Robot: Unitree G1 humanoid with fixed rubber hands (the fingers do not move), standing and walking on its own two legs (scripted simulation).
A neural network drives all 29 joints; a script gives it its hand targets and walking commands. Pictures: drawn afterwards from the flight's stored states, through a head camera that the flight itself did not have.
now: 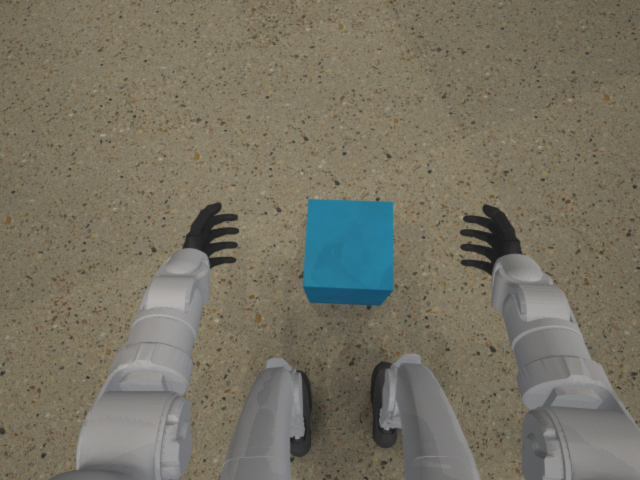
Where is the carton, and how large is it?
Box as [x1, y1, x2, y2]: [303, 199, 393, 305]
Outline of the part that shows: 308,199 303,287 309,302 379,305 393,289 392,202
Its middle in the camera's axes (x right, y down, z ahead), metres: +0.07 +0.03 +1.00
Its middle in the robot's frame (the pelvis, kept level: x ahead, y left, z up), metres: +0.50 -0.03 -0.56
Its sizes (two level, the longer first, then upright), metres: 0.210 0.200 0.250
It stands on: the floor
